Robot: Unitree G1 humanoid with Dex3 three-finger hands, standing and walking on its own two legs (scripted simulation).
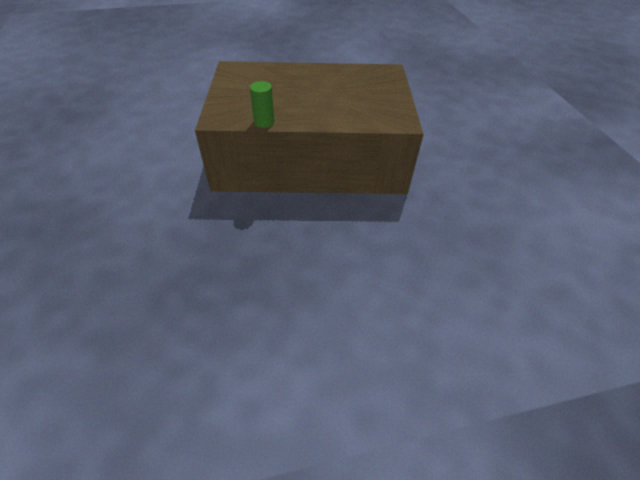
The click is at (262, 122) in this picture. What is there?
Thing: squat round
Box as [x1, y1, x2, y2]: [250, 81, 273, 127]
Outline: 257,81 250,85 254,123 257,126 265,127 273,123 271,85 264,81
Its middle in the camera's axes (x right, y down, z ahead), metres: -0.22 -0.52 +1.56
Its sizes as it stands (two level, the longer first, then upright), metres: 0.083 0.083 0.155
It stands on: a support 0.33 m high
